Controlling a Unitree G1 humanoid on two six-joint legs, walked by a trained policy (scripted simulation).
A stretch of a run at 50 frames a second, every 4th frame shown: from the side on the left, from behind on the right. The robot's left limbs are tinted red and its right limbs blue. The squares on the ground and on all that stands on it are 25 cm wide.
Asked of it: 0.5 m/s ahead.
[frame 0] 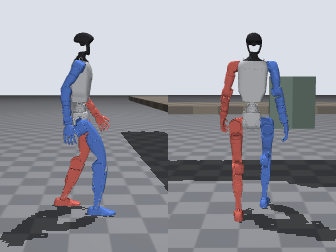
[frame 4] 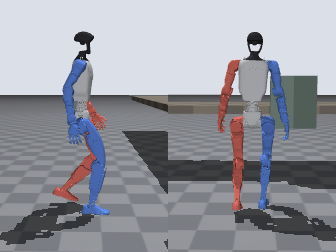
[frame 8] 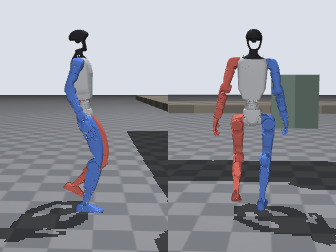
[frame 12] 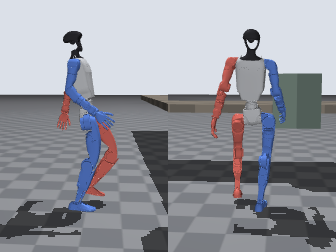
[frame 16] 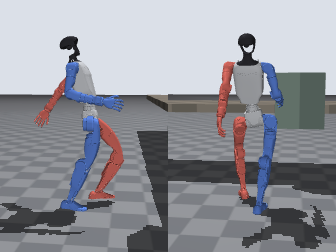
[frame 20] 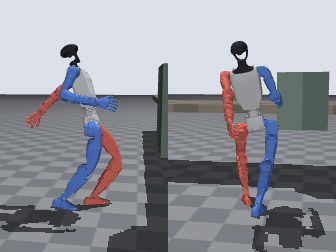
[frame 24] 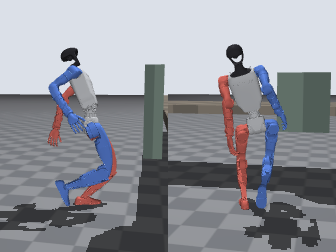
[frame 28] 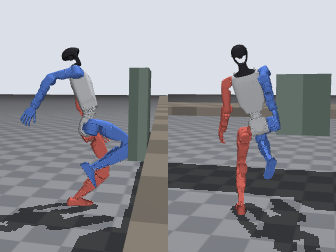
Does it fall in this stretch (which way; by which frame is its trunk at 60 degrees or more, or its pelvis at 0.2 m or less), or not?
no
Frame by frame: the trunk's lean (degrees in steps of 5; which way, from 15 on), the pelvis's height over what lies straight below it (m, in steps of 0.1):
0: 5, 0.8
4: 5, 0.8
8: 5, 0.8
12: 15 backward, 0.8
16: 20 backward, 0.7
20: 25 backward and to its left, 0.7
24: 30 backward and to its left, 0.7
28: 25 backward and to its left, 0.7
